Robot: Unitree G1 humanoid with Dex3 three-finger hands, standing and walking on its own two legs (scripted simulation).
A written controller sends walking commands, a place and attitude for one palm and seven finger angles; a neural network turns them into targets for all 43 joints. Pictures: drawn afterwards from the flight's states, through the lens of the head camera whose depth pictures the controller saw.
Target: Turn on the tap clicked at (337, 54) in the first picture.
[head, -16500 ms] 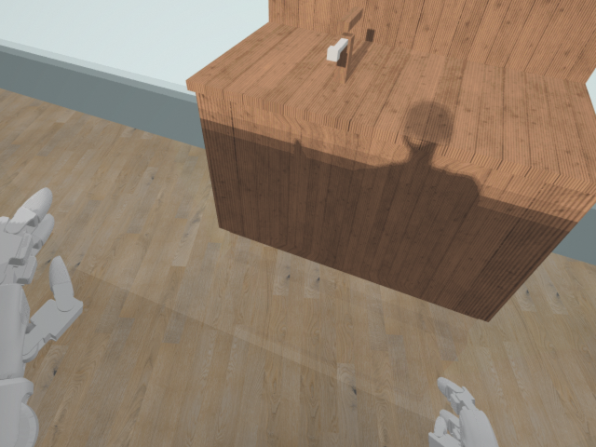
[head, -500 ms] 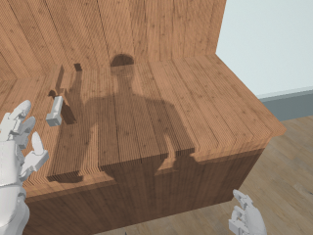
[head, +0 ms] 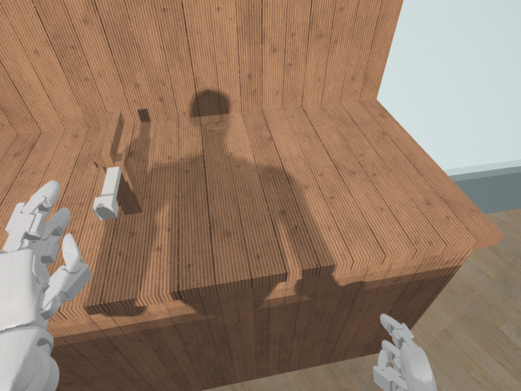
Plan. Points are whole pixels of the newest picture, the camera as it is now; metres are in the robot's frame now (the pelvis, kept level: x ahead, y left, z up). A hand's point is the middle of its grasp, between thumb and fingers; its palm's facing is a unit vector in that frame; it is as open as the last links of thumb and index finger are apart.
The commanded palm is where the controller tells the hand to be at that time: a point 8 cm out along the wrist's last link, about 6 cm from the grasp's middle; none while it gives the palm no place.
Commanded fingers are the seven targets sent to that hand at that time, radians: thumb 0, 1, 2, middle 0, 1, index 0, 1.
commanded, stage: turn the palm inward beside the body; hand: left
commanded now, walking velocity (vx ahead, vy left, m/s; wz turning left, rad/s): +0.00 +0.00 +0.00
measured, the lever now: (106, 207) +0.33 +0.31 +0.11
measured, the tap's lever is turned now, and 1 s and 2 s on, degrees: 0 0 0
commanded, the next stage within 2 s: reach beside the lever's end, fingers flat in 1.00 s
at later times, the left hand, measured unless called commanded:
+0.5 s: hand (84, 289) +0.17 +0.23 +0.17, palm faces +0.49 -0.86 -0.11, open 7.4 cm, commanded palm +0.11 +0.26 +0.18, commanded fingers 0.00 0.90 0.90 -0.20 -0.30 -0.20 -0.30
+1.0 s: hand (90, 294) +0.16 +0.22 +0.17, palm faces +0.51 -0.85 -0.10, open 7.4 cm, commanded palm +0.11 +0.25 +0.18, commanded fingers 0.00 0.90 0.90 -0.20 -0.30 -0.20 -0.30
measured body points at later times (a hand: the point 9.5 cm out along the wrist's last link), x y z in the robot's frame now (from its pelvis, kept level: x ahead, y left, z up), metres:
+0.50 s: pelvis -0.01 -0.01 +0.00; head -0.04 -0.02 +0.45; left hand +0.14 +0.27 +0.17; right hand +0.20 -0.21 -0.06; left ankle -0.03 +0.13 -0.73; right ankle +0.02 -0.13 -0.73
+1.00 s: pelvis -0.02 -0.02 +0.00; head -0.05 -0.04 +0.45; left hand +0.13 +0.26 +0.17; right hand +0.20 -0.22 -0.06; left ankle -0.03 +0.13 -0.73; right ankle +0.02 -0.13 -0.73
